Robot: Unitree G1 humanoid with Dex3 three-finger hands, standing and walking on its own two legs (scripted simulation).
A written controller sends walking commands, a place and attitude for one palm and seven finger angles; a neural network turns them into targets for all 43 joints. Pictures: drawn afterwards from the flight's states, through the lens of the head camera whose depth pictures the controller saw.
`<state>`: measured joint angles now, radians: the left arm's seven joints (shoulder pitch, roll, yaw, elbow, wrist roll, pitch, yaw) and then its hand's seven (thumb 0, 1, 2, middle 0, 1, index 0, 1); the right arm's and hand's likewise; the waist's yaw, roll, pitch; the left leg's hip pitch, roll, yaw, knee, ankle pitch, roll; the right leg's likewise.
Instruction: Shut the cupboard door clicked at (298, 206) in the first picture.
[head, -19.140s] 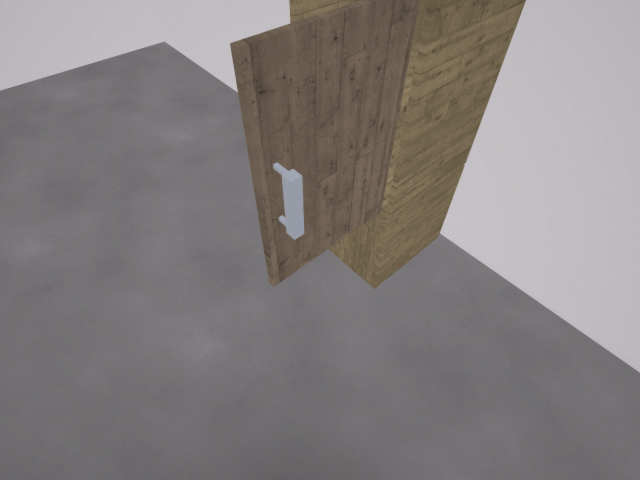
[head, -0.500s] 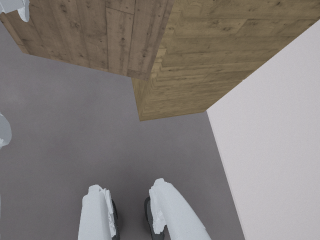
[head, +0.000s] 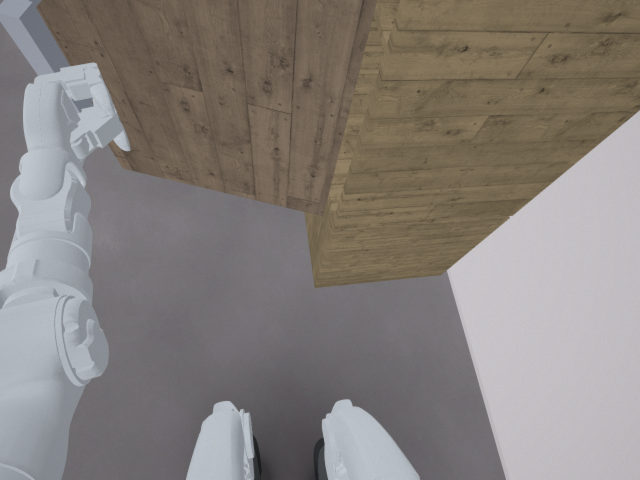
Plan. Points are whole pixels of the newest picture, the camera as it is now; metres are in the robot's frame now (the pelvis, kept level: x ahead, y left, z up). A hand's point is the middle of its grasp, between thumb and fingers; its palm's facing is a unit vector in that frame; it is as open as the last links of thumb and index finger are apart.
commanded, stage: pull the fist back off the door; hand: left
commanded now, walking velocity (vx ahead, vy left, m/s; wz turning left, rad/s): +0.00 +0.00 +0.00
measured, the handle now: (61, 57) +0.64 +0.26 +0.06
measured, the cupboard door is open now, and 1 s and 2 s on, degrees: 70 70 70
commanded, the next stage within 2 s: draw the hand back to the body in 0.40 s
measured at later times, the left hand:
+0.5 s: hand (110, 172) +0.47 +0.19 +0.06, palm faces +0.06 -1.00 -0.03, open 3.1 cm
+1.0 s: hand (6, 232) +0.36 +0.22 +0.14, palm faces +0.04 -1.00 -0.03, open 3.1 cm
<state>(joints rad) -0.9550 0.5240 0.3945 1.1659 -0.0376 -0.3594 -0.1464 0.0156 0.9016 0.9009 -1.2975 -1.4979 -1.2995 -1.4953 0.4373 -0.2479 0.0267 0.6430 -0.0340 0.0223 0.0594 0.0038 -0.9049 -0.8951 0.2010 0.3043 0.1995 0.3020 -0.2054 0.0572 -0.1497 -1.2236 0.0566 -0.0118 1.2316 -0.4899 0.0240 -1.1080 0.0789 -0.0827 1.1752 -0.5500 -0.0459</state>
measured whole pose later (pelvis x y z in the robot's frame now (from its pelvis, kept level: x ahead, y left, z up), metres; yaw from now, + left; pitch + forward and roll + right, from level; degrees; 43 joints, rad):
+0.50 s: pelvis -0.01 +0.00 +0.00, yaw +2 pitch +23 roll -3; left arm -0.82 0.42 0.31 1.14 -0.11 -0.46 -0.18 0.02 0.90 0.90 -1.30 -1.50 -1.30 -1.50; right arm 0.30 -0.24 0.02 0.64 0.00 0.02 0.01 0.00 -0.91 -0.90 0.20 0.30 0.20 0.30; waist -0.14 0.04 -0.15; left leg -1.17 0.04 -0.02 1.24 -0.48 0.02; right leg -1.06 0.06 -0.09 1.21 -0.56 -0.05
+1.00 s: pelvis +0.01 +0.02 +0.06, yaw +2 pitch +11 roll -2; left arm -0.24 0.31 0.21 0.50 -0.25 -0.32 -0.22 0.02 0.90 0.90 -1.29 -1.49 -1.29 -1.49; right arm 0.32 -0.27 0.01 0.59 0.06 -0.01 -0.03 0.01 -0.91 -0.90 0.20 0.30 0.20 0.30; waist -0.05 0.04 -0.13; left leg -0.71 0.01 0.03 0.91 -0.39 0.05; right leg -0.61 0.04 -0.04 0.86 -0.45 -0.02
